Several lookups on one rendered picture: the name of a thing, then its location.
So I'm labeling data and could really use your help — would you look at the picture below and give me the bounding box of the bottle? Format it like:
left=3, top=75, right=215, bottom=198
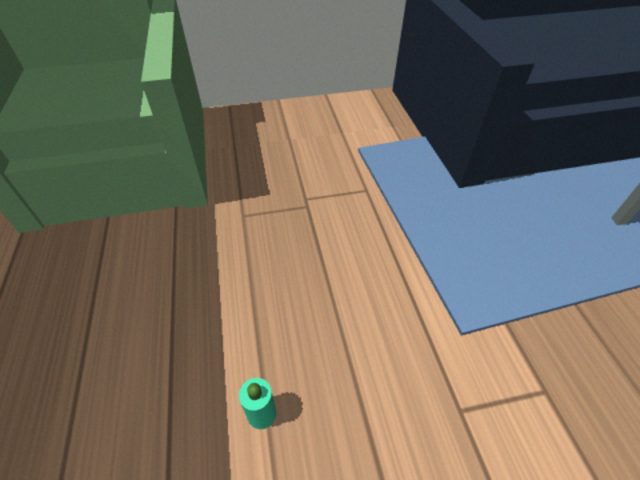
left=239, top=378, right=276, bottom=429

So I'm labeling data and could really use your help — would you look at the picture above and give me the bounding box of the sofa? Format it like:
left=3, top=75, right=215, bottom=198
left=392, top=0, right=640, bottom=188

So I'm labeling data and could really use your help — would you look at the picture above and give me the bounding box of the armchair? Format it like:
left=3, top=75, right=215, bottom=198
left=0, top=0, right=208, bottom=233

